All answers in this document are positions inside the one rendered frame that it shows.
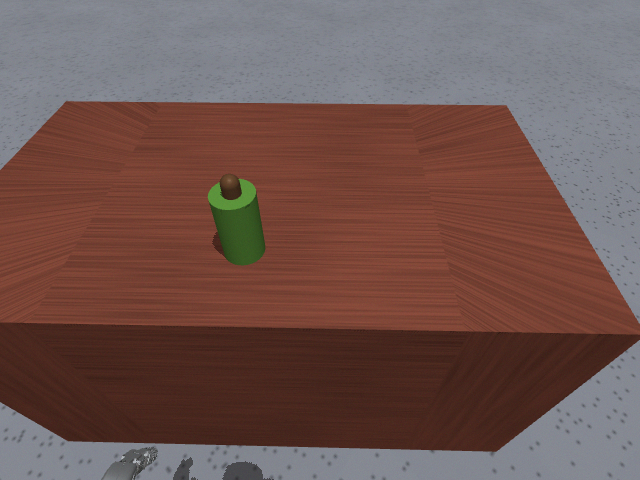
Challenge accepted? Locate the left robot hand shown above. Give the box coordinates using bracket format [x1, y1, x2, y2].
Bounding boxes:
[101, 447, 158, 480]

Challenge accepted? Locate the bottle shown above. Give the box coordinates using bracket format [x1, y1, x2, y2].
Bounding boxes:
[208, 174, 265, 265]

